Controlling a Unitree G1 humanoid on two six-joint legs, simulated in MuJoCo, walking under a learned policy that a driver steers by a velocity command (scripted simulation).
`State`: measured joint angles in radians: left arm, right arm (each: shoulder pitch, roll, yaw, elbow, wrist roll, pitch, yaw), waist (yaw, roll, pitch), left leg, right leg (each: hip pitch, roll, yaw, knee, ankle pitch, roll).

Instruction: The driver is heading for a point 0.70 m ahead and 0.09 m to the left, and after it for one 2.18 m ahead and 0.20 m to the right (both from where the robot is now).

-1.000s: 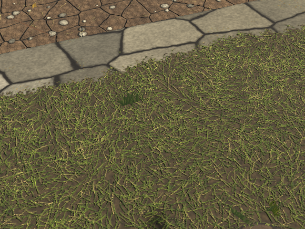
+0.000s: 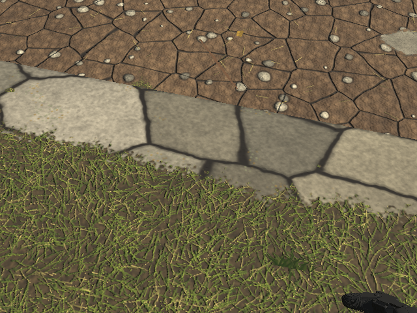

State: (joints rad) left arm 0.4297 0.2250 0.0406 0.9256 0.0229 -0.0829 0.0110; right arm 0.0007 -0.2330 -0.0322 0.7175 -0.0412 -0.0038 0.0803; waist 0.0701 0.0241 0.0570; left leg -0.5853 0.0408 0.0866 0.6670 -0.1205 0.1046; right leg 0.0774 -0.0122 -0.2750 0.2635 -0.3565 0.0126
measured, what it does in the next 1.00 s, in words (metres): walks ahead: left foot, then right foot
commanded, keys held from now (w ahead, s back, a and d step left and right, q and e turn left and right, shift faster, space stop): w+q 0.28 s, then w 0.54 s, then w+e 0.18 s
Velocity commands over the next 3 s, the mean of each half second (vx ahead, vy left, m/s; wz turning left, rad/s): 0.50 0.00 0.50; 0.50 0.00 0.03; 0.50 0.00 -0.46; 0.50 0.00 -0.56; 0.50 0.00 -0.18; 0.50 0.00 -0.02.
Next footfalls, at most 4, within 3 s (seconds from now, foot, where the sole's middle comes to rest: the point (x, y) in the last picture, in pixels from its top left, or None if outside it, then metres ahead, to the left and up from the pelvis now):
0.06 left None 0.18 0.08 -0.77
0.62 right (231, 283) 0.54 0.00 -0.77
1.14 left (160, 221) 0.74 0.25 -0.77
1.66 right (225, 164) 1.00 0.04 -0.77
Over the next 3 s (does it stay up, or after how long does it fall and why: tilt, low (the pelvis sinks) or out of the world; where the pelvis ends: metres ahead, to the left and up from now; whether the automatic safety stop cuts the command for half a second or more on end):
stays up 1.54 -0.15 -0.02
